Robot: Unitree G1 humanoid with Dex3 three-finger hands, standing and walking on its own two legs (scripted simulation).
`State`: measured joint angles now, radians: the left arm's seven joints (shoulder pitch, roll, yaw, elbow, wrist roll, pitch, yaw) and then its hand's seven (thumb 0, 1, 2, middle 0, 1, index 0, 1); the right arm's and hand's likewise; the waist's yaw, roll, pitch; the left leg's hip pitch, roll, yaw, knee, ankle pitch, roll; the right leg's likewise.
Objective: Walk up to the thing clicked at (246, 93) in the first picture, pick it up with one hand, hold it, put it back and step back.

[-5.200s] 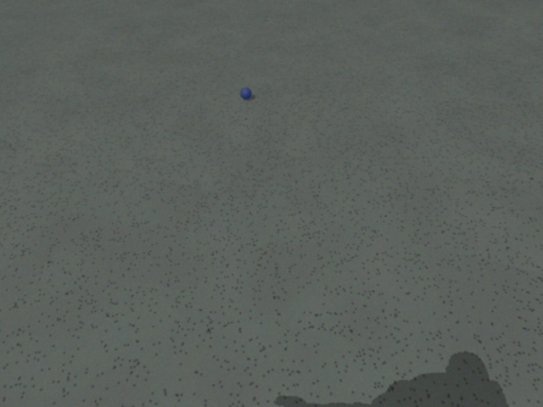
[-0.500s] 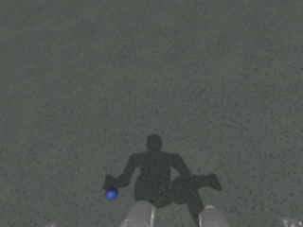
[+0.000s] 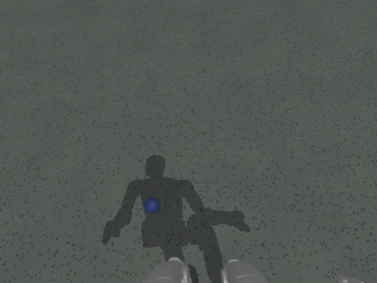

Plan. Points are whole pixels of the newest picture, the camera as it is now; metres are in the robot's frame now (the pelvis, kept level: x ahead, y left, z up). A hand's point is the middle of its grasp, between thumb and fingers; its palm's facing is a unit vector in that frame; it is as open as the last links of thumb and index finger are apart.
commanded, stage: walk up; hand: left
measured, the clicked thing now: (152, 205) +0.49 +0.24 -0.70
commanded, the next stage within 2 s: none
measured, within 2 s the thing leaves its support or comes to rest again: neither
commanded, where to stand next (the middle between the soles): +0.09 +0.04 m, yaw -4 degrees
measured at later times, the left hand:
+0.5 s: hand out of the picture +0.06 +0.41 -0.14, palm faces -0.07 -0.91 -0.40, open 7.4 cm
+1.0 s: hand out of the picture +0.12 +0.28 -0.13, palm faces -0.12 -0.93 -0.35, open 7.4 cm
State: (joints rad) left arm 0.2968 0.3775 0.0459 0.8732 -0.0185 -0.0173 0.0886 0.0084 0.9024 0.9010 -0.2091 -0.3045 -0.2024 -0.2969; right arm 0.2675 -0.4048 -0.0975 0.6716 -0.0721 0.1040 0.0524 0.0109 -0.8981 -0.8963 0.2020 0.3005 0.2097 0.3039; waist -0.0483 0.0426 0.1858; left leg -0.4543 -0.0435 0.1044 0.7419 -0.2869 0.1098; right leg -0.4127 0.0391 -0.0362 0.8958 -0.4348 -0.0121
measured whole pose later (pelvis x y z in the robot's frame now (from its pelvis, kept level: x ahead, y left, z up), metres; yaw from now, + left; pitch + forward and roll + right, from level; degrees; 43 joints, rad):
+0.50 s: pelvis -0.05 +0.12 +0.01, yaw -2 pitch -4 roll +1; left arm 0.19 0.47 0.10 0.88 0.05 0.05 -0.03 0.01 0.91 0.90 -0.20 -0.30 -0.20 -0.30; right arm 0.38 -0.37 -0.05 0.92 -0.03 -0.07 -0.03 0.01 -0.90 -0.90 0.20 0.30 0.21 0.30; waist -0.03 -0.10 0.09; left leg -0.24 -0.01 -0.02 0.71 -0.41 -0.01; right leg -0.58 0.01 0.13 1.14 -0.36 -0.02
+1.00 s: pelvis -0.01 +0.05 +0.01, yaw -5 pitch -2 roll +1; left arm 0.14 0.33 0.04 0.88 0.02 0.01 -0.03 0.01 0.90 0.90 -0.21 -0.30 -0.20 -0.30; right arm 0.24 -0.41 -0.02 0.90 0.01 -0.05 -0.04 0.01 -0.90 -0.90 0.20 0.30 0.21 0.30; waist 0.00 0.01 0.15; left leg -0.45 0.02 -0.01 0.99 -0.49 0.02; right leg -0.33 -0.03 0.01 0.72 -0.35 -0.01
